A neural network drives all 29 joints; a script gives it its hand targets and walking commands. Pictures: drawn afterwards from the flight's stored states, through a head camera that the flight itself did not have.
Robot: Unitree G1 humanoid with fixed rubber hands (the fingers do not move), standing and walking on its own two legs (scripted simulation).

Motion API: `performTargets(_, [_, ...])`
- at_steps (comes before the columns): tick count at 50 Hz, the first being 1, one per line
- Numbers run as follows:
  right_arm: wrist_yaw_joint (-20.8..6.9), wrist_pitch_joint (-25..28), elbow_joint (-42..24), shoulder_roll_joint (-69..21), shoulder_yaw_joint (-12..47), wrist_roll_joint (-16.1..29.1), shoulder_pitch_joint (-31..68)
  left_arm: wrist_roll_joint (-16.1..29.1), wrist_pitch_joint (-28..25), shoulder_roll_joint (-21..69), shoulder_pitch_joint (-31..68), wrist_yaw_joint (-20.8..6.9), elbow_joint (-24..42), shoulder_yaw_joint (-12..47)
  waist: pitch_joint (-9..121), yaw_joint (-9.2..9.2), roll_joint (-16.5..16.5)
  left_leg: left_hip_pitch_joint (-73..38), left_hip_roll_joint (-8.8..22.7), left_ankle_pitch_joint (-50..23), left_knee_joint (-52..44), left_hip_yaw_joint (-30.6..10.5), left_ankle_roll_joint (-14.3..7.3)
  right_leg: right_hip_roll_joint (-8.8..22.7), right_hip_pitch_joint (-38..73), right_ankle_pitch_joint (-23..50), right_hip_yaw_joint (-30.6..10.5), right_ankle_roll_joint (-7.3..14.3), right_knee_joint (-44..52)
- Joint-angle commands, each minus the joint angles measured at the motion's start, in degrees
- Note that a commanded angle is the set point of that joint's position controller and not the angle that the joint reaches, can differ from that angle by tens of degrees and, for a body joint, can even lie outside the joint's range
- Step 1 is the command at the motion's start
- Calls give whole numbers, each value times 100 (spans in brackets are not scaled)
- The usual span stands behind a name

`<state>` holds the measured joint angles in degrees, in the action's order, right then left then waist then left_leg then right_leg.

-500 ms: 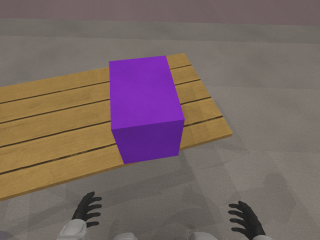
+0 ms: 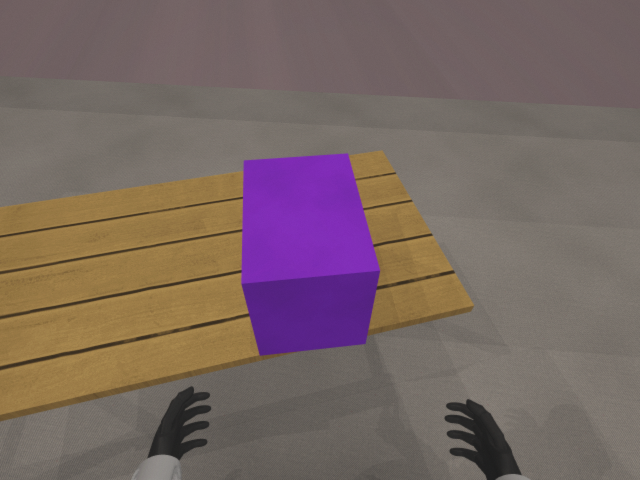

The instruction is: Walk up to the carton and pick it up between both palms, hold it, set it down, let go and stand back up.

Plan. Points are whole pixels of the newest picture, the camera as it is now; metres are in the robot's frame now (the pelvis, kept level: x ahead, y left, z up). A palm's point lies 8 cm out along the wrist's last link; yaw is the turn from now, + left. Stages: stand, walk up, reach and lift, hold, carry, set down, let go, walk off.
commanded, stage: reach and lift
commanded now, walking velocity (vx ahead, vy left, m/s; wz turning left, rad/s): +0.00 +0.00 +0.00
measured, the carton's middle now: (304, 252) +0.48 +0.07 -0.06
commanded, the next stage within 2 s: none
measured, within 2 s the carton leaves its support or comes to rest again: neither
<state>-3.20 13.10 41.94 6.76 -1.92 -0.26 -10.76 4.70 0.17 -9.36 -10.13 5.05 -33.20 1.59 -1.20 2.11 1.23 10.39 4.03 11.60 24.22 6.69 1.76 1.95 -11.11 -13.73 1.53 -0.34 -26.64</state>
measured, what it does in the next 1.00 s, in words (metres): stands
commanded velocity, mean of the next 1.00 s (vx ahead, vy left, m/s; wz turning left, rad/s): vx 0.00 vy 0.00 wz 0.00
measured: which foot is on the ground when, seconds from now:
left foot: down 0.00-1.00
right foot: down 0.00-1.00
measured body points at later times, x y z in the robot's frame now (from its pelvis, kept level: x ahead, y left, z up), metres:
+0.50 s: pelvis +0.04 +0.00 +0.00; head +0.03 +0.01 +0.45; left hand +0.20 +0.21 -0.06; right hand +0.22 -0.18 -0.06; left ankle +0.01 +0.14 -0.74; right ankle +0.01 -0.12 -0.74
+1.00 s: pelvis +0.01 +0.00 +0.00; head +0.02 +0.01 +0.45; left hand +0.26 +0.21 -0.03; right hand +0.28 -0.18 -0.02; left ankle +0.01 +0.14 -0.74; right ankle +0.01 -0.12 -0.74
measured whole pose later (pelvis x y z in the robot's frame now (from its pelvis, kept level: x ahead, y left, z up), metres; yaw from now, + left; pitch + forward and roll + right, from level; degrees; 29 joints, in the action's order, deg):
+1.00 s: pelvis +0.01 +0.00 +0.00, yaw +0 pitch +1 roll +0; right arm -0.9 27.9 47.2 9.0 4.8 11.5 5.3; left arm 8.6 -21.0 -8.8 2.4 5.0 -39.7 0.9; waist 1.0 2.3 1.8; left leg 15.4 4.7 13.7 28.0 6.0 2.1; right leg 1.5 -15.4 -15.4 1.9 -0.1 -29.2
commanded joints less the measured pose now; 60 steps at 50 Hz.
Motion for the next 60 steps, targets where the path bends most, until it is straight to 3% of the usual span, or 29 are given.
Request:
performTargets(1, [70,476,-787,527,-62,117,446,-18,-518,-432,449,8,865,-192,484,-1,-27,-901,-447,-751,-279,-112,11,-320,-566,-47,-54,116,877])
performTargets(18, [229,1631,-789,385,347,565,322,-218,-1982,-115,49,-78,880,-151,556,69,-162,-1339,-472,-2186,-85,-205,245,-403,-96,1370,-221,110,860])
performTargets(27, [273,2383,-526,512,579,905,556,-199,-2724,-103,195,-121,670,-150,694,99,-130,-1111,-482,-2385,235,-240,289,-441,-53,1904,-288,63,523])
performTargets(34, [286,2705,-364,615,695,1184,1108,-59,-2985,-159,723,-84,589,-179,875,99,-119,-865,-491,-2152,404,-262,250,-469,-248,1670,-316,54,342])
performTargets(40, [293,2479,-356,691,629,1258,1853,111,-2815,-266,1442,-97,525,-238,1009,43,-109,-570,-473,-1583,330,-275,167,-441,-520,934,-347,87,361])
performTargets(48, [215,1636,-511,755,497,1163,3116,441,-2337,-332,2735,27,419,-119,1388,26,-66,-139,-445,-632,43,-282,37,-313,-617,63,-323,137,460])
performTargets(53, [224,1236,-270,824,504,1196,3449,486,-2110,-362,3018,87,205,-190,1896,77,-73,-263,-443,-923,-1,-266,68,-305,-441,388,-267,118,531])
performTargets(60, [383,1135,-160,909,538,1327,4043,334,-1952,-495,3507,27,108,-455,2194,150,-46,-217,-463,-1466,29,-202,87,-320,-60,1089,-289,39,538])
